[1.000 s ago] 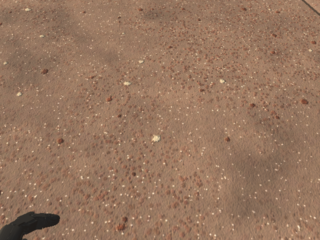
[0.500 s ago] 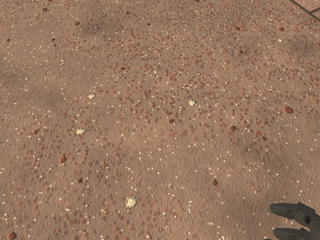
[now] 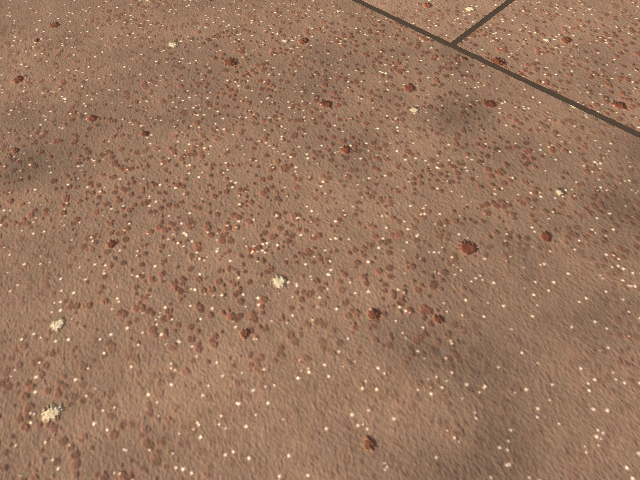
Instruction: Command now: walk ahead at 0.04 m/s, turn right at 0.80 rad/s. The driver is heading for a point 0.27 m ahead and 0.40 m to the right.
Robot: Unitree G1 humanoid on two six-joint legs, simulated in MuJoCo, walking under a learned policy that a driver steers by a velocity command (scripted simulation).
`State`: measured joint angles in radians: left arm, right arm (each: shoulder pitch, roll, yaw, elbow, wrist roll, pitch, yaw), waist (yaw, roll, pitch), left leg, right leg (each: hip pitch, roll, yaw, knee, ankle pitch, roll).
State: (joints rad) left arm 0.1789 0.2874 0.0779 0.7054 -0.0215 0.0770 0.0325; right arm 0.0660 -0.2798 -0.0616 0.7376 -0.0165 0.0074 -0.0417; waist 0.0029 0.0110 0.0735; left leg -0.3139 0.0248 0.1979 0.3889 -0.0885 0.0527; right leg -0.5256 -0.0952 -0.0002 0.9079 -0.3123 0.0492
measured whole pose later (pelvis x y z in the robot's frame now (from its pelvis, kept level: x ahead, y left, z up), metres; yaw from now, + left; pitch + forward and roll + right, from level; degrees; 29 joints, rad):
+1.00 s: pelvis +0.03 -0.07 -0.01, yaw -55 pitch +3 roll +1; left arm 0.15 0.32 0.10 0.55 -0.03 0.08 -0.01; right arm 0.12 -0.32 -0.11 0.72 0.01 0.01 0.00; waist -0.01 0.03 0.09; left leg -0.28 0.16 0.20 0.69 -0.42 -0.07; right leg -0.37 -0.03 -0.03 0.62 -0.28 -0.03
